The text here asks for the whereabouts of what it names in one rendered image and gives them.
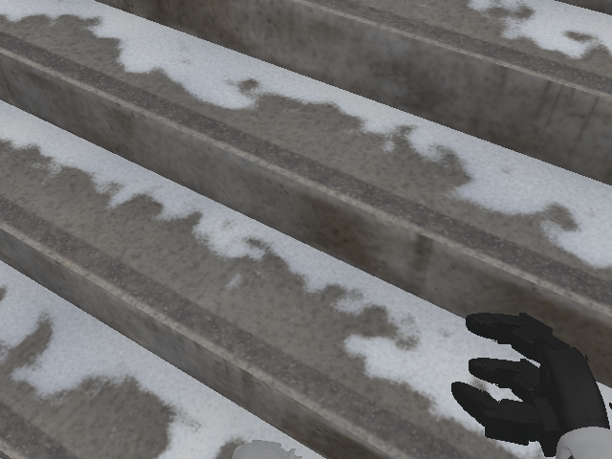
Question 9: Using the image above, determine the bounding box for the robot left thigh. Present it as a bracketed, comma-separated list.
[233, 440, 302, 459]

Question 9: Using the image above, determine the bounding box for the right robot hand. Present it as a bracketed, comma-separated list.
[451, 313, 612, 457]

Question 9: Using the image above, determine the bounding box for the robot right forearm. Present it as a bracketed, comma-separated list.
[556, 426, 612, 459]

